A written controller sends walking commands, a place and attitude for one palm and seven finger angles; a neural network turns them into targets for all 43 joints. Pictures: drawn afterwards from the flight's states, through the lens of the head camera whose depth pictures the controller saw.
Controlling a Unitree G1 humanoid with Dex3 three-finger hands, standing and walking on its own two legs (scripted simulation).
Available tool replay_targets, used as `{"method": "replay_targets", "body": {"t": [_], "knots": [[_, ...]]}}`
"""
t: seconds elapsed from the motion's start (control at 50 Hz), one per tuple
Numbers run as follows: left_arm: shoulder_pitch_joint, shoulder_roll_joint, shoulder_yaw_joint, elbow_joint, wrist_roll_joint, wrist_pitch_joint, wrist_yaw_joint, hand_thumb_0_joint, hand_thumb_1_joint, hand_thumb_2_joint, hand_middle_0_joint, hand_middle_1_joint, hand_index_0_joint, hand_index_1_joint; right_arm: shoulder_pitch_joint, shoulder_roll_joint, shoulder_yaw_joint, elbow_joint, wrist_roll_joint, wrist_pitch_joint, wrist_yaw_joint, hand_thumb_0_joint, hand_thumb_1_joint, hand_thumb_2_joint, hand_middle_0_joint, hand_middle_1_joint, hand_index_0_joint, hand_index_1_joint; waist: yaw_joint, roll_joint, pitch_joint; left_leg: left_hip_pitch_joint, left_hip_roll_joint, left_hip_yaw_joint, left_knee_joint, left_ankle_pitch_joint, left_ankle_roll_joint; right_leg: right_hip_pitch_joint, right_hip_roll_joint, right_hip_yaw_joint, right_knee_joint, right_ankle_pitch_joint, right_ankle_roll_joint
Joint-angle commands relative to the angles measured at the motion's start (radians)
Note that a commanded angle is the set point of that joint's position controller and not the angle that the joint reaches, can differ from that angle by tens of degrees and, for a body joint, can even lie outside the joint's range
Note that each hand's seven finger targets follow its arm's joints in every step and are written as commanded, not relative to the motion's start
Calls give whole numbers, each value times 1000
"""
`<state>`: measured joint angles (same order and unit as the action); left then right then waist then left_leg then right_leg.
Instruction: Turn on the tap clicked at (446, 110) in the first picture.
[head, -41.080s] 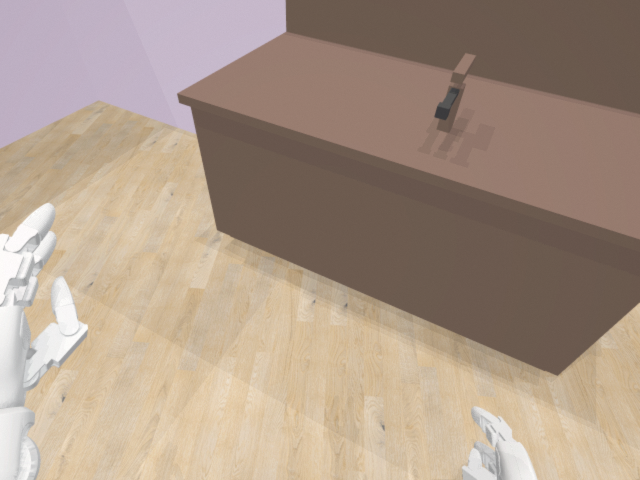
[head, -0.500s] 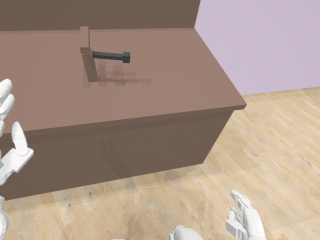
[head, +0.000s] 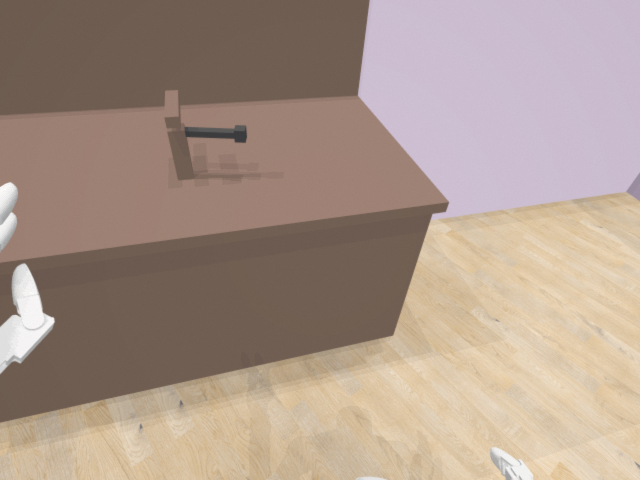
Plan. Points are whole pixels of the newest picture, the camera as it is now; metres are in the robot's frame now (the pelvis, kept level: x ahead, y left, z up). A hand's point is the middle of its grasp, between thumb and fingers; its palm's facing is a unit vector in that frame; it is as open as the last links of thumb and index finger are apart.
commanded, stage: stop stepping back and stand still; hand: left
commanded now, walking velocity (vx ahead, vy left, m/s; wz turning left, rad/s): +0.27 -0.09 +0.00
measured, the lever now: (240, 133) +0.81 +0.19 +0.06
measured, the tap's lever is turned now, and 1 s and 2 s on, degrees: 76 76 76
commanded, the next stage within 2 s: stand and check the lever's angle in 0.50 s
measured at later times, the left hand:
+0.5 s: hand out of the picture +0.16 +0.26 +0.22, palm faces +0.52 -0.78 -0.36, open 7.4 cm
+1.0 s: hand (81, 315) +0.21 +0.23 +0.19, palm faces +0.49 -0.79 -0.37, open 7.4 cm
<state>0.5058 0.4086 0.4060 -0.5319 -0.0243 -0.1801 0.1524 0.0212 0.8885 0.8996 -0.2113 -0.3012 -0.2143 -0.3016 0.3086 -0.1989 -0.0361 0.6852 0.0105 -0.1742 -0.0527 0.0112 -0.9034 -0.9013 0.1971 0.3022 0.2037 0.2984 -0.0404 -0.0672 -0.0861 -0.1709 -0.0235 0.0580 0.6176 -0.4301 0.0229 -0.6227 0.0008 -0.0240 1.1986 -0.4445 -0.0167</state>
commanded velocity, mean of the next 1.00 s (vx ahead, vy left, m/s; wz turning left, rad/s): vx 0.07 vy -0.01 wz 0.00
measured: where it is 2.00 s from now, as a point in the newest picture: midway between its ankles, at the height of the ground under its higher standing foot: outside the picture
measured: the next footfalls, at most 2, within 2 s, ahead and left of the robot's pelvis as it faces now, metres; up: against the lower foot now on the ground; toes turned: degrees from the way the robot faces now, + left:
right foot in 0.12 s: +0.08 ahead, -0.11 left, +0.00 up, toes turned +1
right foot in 0.62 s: +0.07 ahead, -0.14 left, +0.00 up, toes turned +1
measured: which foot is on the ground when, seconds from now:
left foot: down 0.00-1.00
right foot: up 0.00-0.10, down 0.12-0.32, up 0.34-0.60, down 0.62-1.00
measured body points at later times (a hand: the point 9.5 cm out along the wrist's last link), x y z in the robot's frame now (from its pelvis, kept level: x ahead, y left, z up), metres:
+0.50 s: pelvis -0.04 -0.01 +0.01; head -0.06 +0.01 +0.46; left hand +0.13 +0.30 +0.24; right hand +0.12 -0.22 -0.07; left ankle -0.05 +0.11 -0.72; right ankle -0.01 -0.13 -0.65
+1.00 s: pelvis +0.01 -0.04 +0.01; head +0.01 -0.04 +0.46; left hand +0.18 +0.26 +0.21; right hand +0.19 -0.27 -0.07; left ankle +0.00 +0.09 -0.72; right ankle +0.03 -0.14 -0.72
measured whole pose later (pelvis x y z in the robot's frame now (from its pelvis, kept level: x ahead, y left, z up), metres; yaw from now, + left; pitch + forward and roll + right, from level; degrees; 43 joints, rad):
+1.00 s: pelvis +0.01 -0.04 +0.01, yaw +4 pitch -1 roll -1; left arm 0.44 0.36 0.37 -0.45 -0.05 -0.16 0.16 0.02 0.89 0.90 -0.20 -0.30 -0.21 -0.30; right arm 0.20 -0.22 -0.02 0.64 0.03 -0.11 -0.05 0.01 -0.90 -0.90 0.20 0.30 0.20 0.30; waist -0.02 0.03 0.00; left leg -0.25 0.04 -0.04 0.59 -0.31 0.00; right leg -0.23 0.02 -0.06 0.51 -0.26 -0.03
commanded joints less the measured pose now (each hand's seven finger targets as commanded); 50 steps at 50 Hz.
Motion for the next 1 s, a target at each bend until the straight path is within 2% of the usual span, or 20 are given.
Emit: {"method": "replay_targets", "body": {"t": [0.0, 0.08, 0.12, 0.18, 0.26, 0.28, 0.3, 0.32, 0.36, 0.4, 0.52, 0.56, 0.62, 0.68, 0.74, 0.78, 0.8, 0.86, 0.9, 0.98], "knots": [[-169, 86, 25, 5, -22, -40, -8, 0, 900, 900, -200, -300, -200, -300, -130, -145, -24, -115, 17, -19, -7, 0, -900, -900, 200, 300, 200, 300, 22, 125, 163, -123, 264, -227, -235, 369, 147, 95, -25, 16, -290, 56, 5], [-125, 80, -1, 41, -34, 4, -36, 0, 900, 900, -200, -300, -200, -300, -144, -152, -23, -178, 26, 17, -9, 0, -900, -900, 200, 300, 200, 300, 30, -50, 39, -281, 69, -73, 224, 12, 80, 548, -19, -35, -715, 271, -13], [-112, 108, 20, -22, -51, -2, -51, 0, 900, 900, -200, -300, -200, -300, -215, -123, -31, -222, 33, 32, -4, 0, -900, -900, 200, 300, 200, 300, 23, -224, 73, -428, -10, -92, 692, -58, 21, 362, -307, 541, -953, -109, -156], [-218, 194, 67, -292, -35, -43, -45, 0, 900, 900, -200, -300, -200, -300, -186, -146, -36, -181, 25, 32, 30, 0, -900, -900, 200, 300, 200, 300, 19, -88, 34, -305, 85, -152, 654, 73, 10, 163, -313, 473, -916, -143, -212], [-145, 222, 95, -458, -29, -27, 2, 0, 900, 900, -200, -300, -200, -300, -205, -101, 0, -174, 10, 25, 0, 0, -900, -900, 200, 300, 200, 300, 11, 68, 1, 89, 73, -53, 106, 22, 49, -62, -217, 197, -768, -248, -124], [-127, 209, 90, -460, -28, -26, 13, 0, 900, 900, -200, -300, -200, -300, -202, -116, 2, -176, 2, 15, -14, 0, -900, -900, 200, 300, 200, 300, 7, 234, 0, 129, 66, -75, -73, -36, 62, -67, -135, 128, -608, -260, -96], [-108, 180, 87, -443, -27, -25, 27, 0, 900, 900, -200, -300, -200, -300, -204, -159, -8, -193, -11, 7, -27, 0, -900, -900, 200, 300, 200, 300, 11, 561, 23, 78, 196, -354, -316, -293, 116, -106, 31, 4, -239, -211, -48], [-204, 182, 85, -462, -15, -40, 39, 0, 900, 900, -200, -300, -200, -300, -206, -143, 1, -201, -5, -10, -20, 0, -900, -900, 200, 300, 200, 300, 3, 650, 64, -81, 354, -611, -486, -423, 179, -115, 74, 23, 53, -136, -12], [-230, 223, 135, -277, 21, -45, 41, 0, 900, 900, -200, -300, -200, -300, -132, -109, -3, -147, -2, -34, -10, 0, -900, -900, 200, 300, 200, 300, -8, 325, 68, 2, 317, -494, -369, 52, 209, -170, 0, 79, 157, -3, -1], [-197, 138, 63, -118, -4, -10, 30, 0, 900, 900, -200, -300, -200, -300, -122, -110, -4, -136, 18, -17, 2, 0, -900, -900, 200, 300, 200, 300, -4, 147, 77, 44, 297, -423, -328, 129, 186, -161, -12, 52, 71, 44, 22], [-105, 26, -56, -28, -34, 14, -6, 0, 900, 900, -200, -300, -200, -300, -173, -133, 8, -212, 21, 13, -8, 0, -900, -900, 200, 300, 200, 300, 16, 284, 116, -157, 223, -212, -350, -33, 107, 298, 9, -82, -584, 93, 22], [-103, 61, -38, -91, -31, 6, 3, 0, 900, 900, -200, -300, -200, -300, -186, -127, 13, -216, 7, 12, -13, 0, -900, -900, 200, 300, 200, 300, 34, 171, 50, -187, 180, -157, -197, 27, 74, 492, 14, -69, -780, 171, 13], [-153, 188, 49, -243, -28, -10, 12, 0, 900, 900, -200, -300, -200, -300, -227, -104, 6, -224, 8, 14, -7, 0, -900, -900, 200, 300, 200, 300, 46, -190, -25, -416, 19, -43, 318, -14, 2, 646, -330, 421, -940, 303, -157], [-155, 223, 112, -336, -32, -35, 23, 0, 900, 900, -200, -300, -200, -300, -200, -118, -17, -197, 14, 1, -6, 0, -900, -900, 200, 300, 200, 300, 38, -74, -50, -242, 81, -104, 270, -8, 4, 471, -321, 325, -895, 227, -182], [-72, 176, 103, -358, -42, -35, 35, 0, 900, 900, -200, -300, -200, -300, -221, -103, -2, -204, 3, 32, -20, 0, -900, -900, 200, 300, 200, 300, 8, 179, -15, 38, 73, -77, -134, 167, 6, 284, -170, 101, -718, 127, -83], [-73, 141, 91, -318, -43, -46, 46, 0, 900, 900, -200, -300, -200, -300, -225, -137, -11, -220, 3, 32, -27, 0, -900, -900, 200, 300, 200, 300, 31, 458, 27, 4, 272, -407, -361, 53, 87, 214, 1, -9, -504, 27, 8], [-51, 125, 75, -238, -42, -36, 45, 0, 900, 900, -200, -300, -200, -300, -211, -121, -13, -225, 11, 27, -30, 0, -900, -900, 200, 300, 200, 300, 22, 398, 60, -42, 301, -457, -397, 47, 118, 206, 19, 19, -432, -28, 19], [-94, 119, 69, -109, -23, -28, 33, 0, 900, 900, -200, -300, -200, -300, -187, -123, -9, -187, 17, 13, -22, 0, -900, -900, 200, 300, 200, 300, 40, 199, 50, -48, 204, -238, -193, 415, 67, 378, -8, 6, -754, 192, 21], [-87, 73, 14, -50, -20, -24, 14, 0, 900, 900, -200, -300, -200, -300, -191, -120, -13, -190, 20, 18, -15, 0, -900, -900, 200, 300, 200, 300, 18, 33, 15, -115, 107, -120, -49, 379, 16, 513, -104, 141, -835, 518, -24], [-90, 89, 4, -110, -38, -15, 8, 0, 900, 900, -200, -300, -200, -300, -200, -129, -20, -209, 18, 27, -6, 0, -900, -900, 200, 300, 200, 300, 19, -70, 25, -136, 61, -87, -21, 195, -6, 474, -218, 244, -904, 376, -89]]}}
